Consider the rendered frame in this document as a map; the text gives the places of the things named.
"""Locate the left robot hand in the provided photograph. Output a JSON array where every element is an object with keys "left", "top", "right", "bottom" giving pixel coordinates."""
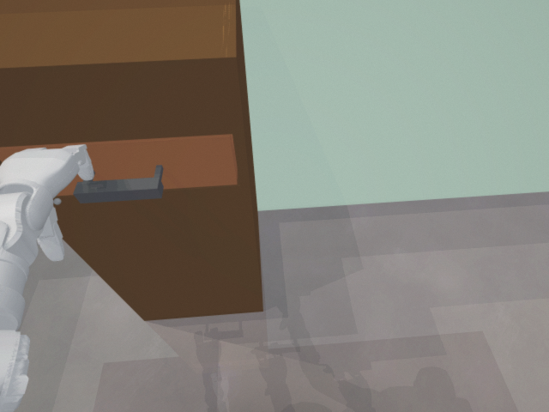
[{"left": 0, "top": 144, "right": 94, "bottom": 261}]

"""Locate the left robot upper arm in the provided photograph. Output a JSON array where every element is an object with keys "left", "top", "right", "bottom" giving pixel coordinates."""
[{"left": 0, "top": 330, "right": 30, "bottom": 412}]

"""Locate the handle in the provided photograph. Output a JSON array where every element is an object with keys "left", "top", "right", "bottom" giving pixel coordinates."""
[{"left": 73, "top": 165, "right": 164, "bottom": 203}]

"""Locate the cabinet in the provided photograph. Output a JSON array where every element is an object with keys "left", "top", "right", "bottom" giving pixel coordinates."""
[{"left": 0, "top": 0, "right": 263, "bottom": 321}]

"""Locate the left robot forearm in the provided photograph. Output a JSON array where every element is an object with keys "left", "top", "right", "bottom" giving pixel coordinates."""
[{"left": 0, "top": 179, "right": 53, "bottom": 331}]

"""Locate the drawer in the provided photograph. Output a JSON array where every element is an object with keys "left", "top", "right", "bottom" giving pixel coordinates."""
[{"left": 0, "top": 134, "right": 238, "bottom": 196}]

